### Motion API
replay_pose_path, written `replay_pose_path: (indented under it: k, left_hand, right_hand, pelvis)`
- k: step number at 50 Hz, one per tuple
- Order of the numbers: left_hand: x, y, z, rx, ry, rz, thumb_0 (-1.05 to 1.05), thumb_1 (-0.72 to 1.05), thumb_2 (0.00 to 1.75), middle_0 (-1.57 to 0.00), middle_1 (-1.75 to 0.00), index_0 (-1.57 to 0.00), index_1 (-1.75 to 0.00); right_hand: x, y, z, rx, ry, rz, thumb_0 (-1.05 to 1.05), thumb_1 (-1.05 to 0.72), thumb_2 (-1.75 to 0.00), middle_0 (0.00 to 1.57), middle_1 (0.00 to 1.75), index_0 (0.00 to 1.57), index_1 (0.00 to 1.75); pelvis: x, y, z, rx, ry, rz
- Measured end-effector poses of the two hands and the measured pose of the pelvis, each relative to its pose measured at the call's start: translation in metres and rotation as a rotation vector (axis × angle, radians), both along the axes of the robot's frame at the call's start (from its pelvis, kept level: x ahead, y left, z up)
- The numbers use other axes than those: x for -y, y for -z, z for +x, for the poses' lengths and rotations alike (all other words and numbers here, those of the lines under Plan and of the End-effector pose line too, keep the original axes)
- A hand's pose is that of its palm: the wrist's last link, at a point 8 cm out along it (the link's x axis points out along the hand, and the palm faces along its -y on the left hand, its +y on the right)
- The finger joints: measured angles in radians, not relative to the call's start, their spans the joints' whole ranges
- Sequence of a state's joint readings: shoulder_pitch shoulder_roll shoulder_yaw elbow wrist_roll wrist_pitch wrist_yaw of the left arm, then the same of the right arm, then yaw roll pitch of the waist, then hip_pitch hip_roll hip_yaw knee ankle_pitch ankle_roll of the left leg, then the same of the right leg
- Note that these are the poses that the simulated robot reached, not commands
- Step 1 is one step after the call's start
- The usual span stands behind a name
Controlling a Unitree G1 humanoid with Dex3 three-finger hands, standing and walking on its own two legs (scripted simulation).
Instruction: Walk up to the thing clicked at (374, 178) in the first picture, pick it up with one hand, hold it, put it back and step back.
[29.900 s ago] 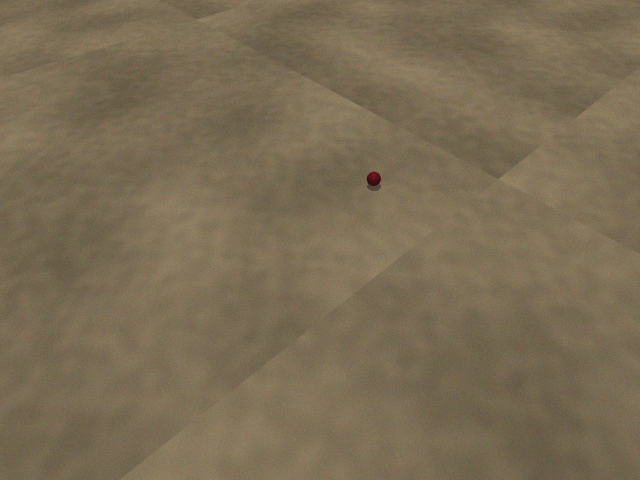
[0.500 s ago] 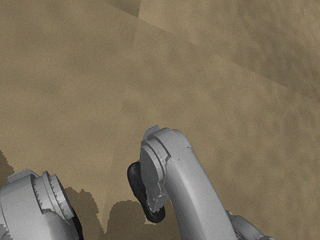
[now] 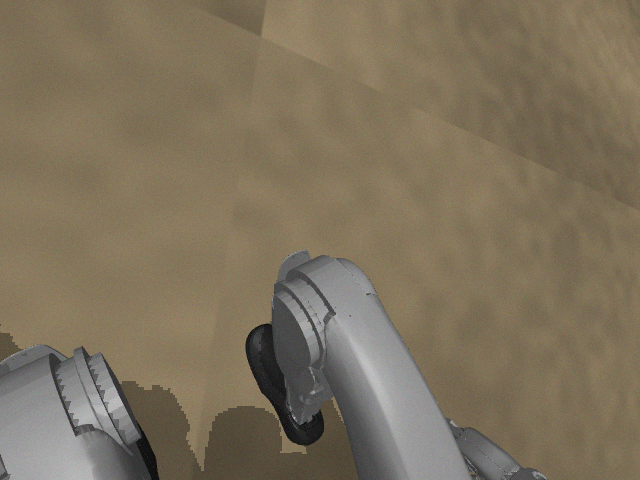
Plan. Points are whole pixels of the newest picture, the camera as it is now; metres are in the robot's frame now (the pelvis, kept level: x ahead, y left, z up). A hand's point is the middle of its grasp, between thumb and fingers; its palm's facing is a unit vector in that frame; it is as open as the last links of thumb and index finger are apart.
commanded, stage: open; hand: left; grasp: from above
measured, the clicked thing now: out of the picture +0.47 +0.34 -0.27
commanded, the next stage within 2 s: withdraw in 0.54 s
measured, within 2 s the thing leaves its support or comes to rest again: neither
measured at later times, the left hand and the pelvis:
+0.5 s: hand out of the picture +0.45 +0.34 -0.24, palm faces -0.42 -0.15 -0.89, open 13.6 cm; pelvis +0.00 +0.00 +0.00, yaw +0 degrees
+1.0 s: hand out of the picture +0.46 +0.35 -0.15, palm faces -0.30 -0.09 -0.95, open 14.1 cm; pelvis +0.01 +0.00 +0.02, yaw +2 degrees
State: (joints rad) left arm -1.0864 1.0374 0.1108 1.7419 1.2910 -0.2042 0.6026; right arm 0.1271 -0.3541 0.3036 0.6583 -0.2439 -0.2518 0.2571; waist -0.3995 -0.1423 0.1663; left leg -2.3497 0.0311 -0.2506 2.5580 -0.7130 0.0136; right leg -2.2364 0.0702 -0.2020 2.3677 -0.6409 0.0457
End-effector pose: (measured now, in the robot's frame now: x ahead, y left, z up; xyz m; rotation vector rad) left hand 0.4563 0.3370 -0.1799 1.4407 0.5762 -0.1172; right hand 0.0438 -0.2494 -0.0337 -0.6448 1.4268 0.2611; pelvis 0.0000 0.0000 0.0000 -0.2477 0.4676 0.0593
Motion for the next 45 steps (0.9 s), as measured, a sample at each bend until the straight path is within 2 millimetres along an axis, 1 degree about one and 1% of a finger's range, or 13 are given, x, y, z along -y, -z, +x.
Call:
replay_pose_path:
  k: [9,18,25,36,41,43,45]
  left_hand:
    - [-0.002,0.001,-0.001,-0.026,-0.011,-0.001,0.0,-0.24,0.81,-0.28,-0.92,-0.31,-0.9]
    - [-0.002,0.002,-0.002,-0.018,0.005,-0.013,0.0,-0.41,0.94,-0.15,-1.03,-0.16,-1.02]
    - [-0.002,0.001,-0.002,-0.01,0.015,-0.005,0.0,-0.45,0.99,-0.1,-1.07,-0.1,-1.05]
    - [-0.004,0.0,0.0,-0.004,-0.002,-0.005,0.0,-0.47,0.98,-0.07,-1.06,-0.08,-1.05]
    - [-0.009,-0.013,0.005,0.044,-0.015,0.013,0.0,-0.5,0.98,-0.08,-1.04,-0.08,-1.03]
    - [-0.011,-0.024,0.007,0.069,-0.01,0.028,0.0,-0.51,0.99,-0.08,-1.03,-0.08,-1.02]
    - [-0.012,-0.039,0.01,0.1,-0.005,0.038,0.0,-0.51,0.99,-0.08,-1.03,-0.08,-1.02]
  right_hand:
    - [-0.001,0.001,0.0,-0.008,0.005,0.009,0.0,-0.9,-0.9,0.2,0.3,0.2,0.3]
    - [0.0,0.0,-0.001,-0.021,0.004,0.0,0.0,-0.9,-0.9,0.2,0.3,0.2,0.3]
    - [0.001,-0.002,0.0,-0.017,0.001,-0.013,0.0,-0.89,-0.9,0.2,0.3,0.2,0.3]
    - [0.001,-0.003,0.005,-0.018,-0.001,-0.007,0.0,-0.89,-0.9,0.2,0.3,0.2,0.3]
    - [0.003,0.0,0.007,-0.017,0.007,0.008,0.0,-0.9,-0.9,0.2,0.3,0.2,0.3]
    - [0.004,0.002,0.009,-0.013,0.019,0.016,0.0,-0.9,-0.9,0.2,0.3,0.2,0.3]
    - [0.005,0.005,0.013,-0.007,0.035,0.029,0.0,-0.9,-0.9,0.2,0.3,0.2,0.3]
  pelvis:
    - [0.001,-0.002,0.0,-0.007,-0.001,0.001]
    - [0.001,-0.003,0.0,-0.004,0.001,0.0]
    - [0.0,-0.004,0.0,-0.005,0.001,-0.002]
    - [0.001,-0.005,0.002,-0.02,-0.002,-0.002]
    - [0.003,-0.006,0.004,-0.031,-0.004,0.004]
    - [0.003,-0.007,0.005,-0.042,-0.006,0.008]
    - [0.004,-0.009,0.006,-0.058,-0.01,0.011]
